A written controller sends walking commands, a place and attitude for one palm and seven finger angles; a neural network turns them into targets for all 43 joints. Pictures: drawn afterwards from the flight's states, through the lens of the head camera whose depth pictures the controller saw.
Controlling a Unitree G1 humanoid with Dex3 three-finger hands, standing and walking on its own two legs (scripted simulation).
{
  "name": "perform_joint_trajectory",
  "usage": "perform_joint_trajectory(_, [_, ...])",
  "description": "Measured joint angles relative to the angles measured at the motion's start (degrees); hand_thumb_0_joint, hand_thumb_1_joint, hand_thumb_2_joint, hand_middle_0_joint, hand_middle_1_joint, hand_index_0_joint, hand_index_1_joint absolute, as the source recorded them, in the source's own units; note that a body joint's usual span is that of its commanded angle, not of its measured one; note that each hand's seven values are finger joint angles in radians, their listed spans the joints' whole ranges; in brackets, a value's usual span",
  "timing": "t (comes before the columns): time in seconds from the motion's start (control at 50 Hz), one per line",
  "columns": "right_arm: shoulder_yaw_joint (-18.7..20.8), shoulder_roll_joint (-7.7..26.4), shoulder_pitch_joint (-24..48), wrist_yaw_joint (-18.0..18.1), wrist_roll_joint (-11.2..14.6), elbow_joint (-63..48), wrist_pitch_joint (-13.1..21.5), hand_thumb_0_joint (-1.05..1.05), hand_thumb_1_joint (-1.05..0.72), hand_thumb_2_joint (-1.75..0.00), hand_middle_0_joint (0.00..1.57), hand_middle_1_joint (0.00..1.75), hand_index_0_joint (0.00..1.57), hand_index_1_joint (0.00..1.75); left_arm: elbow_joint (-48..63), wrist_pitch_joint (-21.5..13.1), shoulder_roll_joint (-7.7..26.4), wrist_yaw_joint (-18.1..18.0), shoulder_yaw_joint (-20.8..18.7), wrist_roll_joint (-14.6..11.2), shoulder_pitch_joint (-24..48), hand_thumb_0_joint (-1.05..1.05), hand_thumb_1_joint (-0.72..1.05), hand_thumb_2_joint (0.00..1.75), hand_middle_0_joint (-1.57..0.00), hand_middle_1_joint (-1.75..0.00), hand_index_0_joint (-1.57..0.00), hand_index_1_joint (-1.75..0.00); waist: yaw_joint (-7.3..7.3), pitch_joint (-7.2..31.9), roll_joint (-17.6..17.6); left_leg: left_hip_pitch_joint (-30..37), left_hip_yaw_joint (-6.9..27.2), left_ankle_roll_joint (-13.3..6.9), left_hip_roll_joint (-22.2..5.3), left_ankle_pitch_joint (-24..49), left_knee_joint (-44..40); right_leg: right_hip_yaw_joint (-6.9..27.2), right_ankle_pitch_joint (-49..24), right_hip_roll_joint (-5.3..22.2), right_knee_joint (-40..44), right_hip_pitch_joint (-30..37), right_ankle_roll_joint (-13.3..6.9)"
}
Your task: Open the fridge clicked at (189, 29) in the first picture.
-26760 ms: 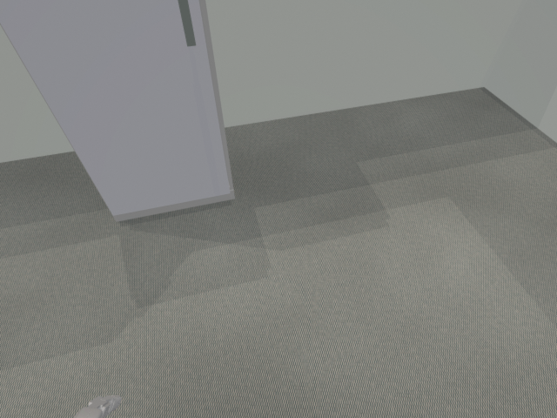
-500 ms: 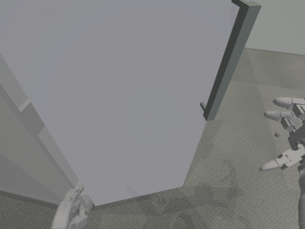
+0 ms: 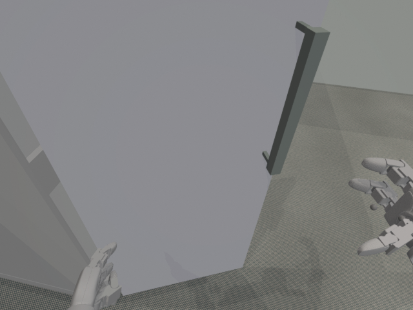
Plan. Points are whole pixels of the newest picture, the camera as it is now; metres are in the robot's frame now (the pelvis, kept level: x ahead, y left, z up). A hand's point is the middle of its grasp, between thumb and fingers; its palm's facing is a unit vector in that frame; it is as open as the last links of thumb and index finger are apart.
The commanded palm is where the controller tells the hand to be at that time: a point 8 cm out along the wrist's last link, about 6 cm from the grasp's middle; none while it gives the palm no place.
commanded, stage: draw the hand back to the body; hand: right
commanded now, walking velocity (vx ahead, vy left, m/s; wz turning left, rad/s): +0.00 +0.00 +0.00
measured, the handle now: (285, 109) +0.45 -0.16 +0.20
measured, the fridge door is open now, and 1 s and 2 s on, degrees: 65 65 65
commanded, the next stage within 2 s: step back with the hand held close in 1.08 s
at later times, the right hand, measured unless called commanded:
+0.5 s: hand (391, 211) +0.23 -0.28 +0.16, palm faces +0.45 +0.83 -0.34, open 10.8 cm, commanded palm +0.17 -0.31 +0.18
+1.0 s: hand (401, 228) +0.20 -0.28 +0.16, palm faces +0.48 +0.80 -0.36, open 7.5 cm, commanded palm +0.15 -0.31 +0.18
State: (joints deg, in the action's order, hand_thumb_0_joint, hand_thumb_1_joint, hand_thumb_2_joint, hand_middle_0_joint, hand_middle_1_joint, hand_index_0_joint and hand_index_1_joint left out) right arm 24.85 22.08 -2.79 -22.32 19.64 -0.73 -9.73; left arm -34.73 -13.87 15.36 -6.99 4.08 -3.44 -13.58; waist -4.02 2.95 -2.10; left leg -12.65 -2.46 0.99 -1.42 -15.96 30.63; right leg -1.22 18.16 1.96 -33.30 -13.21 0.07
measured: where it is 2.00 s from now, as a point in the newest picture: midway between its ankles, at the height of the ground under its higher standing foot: outside the picture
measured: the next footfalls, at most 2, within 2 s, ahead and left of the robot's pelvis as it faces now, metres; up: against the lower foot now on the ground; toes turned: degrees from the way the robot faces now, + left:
none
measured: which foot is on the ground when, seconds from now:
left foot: down 0.00-1.00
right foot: down 0.00-1.00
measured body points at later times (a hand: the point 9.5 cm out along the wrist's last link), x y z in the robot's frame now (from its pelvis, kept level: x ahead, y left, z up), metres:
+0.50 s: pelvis +0.01 -0.01 +0.01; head -0.01 +0.00 +0.46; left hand +0.19 +0.21 -0.08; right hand +0.20 -0.32 +0.18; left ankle +0.01 +0.13 -0.73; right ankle +0.00 -0.12 -0.73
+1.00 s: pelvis +0.01 +0.00 +0.01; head -0.02 +0.01 +0.46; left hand +0.20 +0.21 -0.07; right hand +0.17 -0.32 +0.18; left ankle +0.01 +0.13 -0.73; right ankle +0.00 -0.12 -0.73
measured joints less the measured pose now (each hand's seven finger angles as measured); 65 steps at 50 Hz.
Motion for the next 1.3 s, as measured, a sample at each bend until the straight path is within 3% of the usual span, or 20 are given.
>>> perform_joint_trajectory(0.02, [0.0,0.0,-0.1,0.0,0.1,-0.5,0.3,-0.01,0.52,-0.22,0.25,1.13,0.25,1.13,-0.2,-0.2,-0.1,-0.1,0.1,0.0,0.1,0.01,0.91,0.89,-0.20,-0.30,-0.20,-0.30,-0.17,-0.1,0.1,0.3,-0.1,0.0,0.0,0.1,-0.1,0.1,-0.1,0.0,0.1,0.2,0.0])
perform_joint_trajectory(0.04, [-0.8,0.1,-0.3,2.3,-2.1,-1.4,1.2,-0.01,0.50,-0.22,0.25,1.12,0.25,1.12,-0.5,-0.4,-0.3,0.1,0.0,0.7,0.2,0.01,0.91,0.89,-0.20,-0.30,-0.20,-0.30,-0.27,-0.4,0.1,0.6,-0.2,0.0,0.0,0.2,-0.4,0.2,-0.2,-0.1,0.2,0.3,0.0])
perform_joint_trajectory(0.1, [-2.9,0.1,-1.7,13.1,-7.9,-4.3,5.6,-0.01,0.44,-0.25,0.25,1.08,0.25,1.09,-1.6,-0.5,-0.9,1.0,-0.3,2.4,1.2,0.01,0.91,0.89,-0.20,-0.30,-0.20,-0.30,-0.16,-1.7,0.4,1.3,-0.5,0.2,-0.1,1.1,-1.8,0.5,-0.9,-0.2,1.2,0.8,-0.1])
perform_joint_trajectory(0.16, [-4.2,-1.3,-4.5,20.5,-11.4,-7.3,8.7,-0.01,0.36,-0.29,0.24,1.03,0.25,1.04,-2.2,0.5,-1.3,1.5,-0.5,3.1,1.8,0.01,0.91,0.89,-0.20,-0.30,-0.21,-0.30,-0.21,-3.1,0.4,2.0,-0.1,0.3,-0.4,1.8,-3.0,0.0,-1.7,-0.5,2.7,1.8,-0.3])
perform_joint_trajectory(0.26, [-6.7,-3.0,-9.2,25.7,-14.6,-11.0,11.4,-0.01,0.20,-0.37,0.24,0.94,0.24,0.95,-3.7,2.3,-1.9,1.7,-1.0,4.0,1.2,0.01,0.91,0.89,-0.20,-0.30,-0.21,-0.30,-0.60,-3.8,0.3,3.8,0.5,0.7,-1.0,2.4,-4.7,-0.7,-2.6,-1.1,5.4,4.2,-0.7])
perform_joint_trajectory(0.56, [-5.6,-2.0,-16.5,27.0,-16.1,-16.2,12.8,0.00,-0.33,-0.63,0.22,0.63,0.23,0.63,-3.8,5.7,-2.5,2.4,-2.1,4.7,1.5,0.01,0.91,0.89,-0.20,-0.30,-0.21,-0.30,-0.32,-4.0,-0.2,7.8,1.4,1.0,-1.0,2.8,-7.8,-1.6,-3.1,-1.3,9.2,8.9,-0.8])
perform_joint_trajectory(0.82, [-4.7,-2.1,-20.6,27.1,-16.0,-19.7,12.1,0.01,-0.77,-0.84,0.21,0.37,0.21,0.38,-3.0,6.5,-2.1,1.9,-2.7,4.9,2.5,0.01,0.91,0.89,-0.20,-0.30,-0.20,-0.30,-1.58,-4.4,-0.1,9.1,0.6,0.6,-0.5,3.0,-8.7,-0.9,-3.1,-0.8,9.3,9.6,-0.4])
perform_joint_trajectory(1.22, [-4.8,-2.1,-19.8,27.1,-16.1,-19.3,12.1,0.02,-0.89,-0.90,0.21,0.30,0.21,0.30,-3.8,6.3,-2.9,1.8,-2.3,5.2,1.9,0.01,0.91,0.89,-0.20,-0.30,-0.21,-0.30,-1.07,-5.1,-0.1,9.9,0.8,0.4,-0.3,3.9,-9.5,-1.1,-3.9,-0.6,10.0,10.4,-0.3])
perform_joint_trajectory(1.3, [-3.2,-1.6,-19.5,27.7,-17.0,-19.7,15.1,0.02,-0.89,-0.90,0.21,0.30,0.21,0.30,-2.2,8.1,-2.3,2.1,-1.8,4.8,2.5,0.01,0.91,0.89,-0.20,-0.30,-0.21,-0.30,0.07,-4.3,-0.2,6.9,0.7,0.6,0.1,4.7,-9.7,-0.9,-3.7,-0.2,8.1,6.4,-0.5])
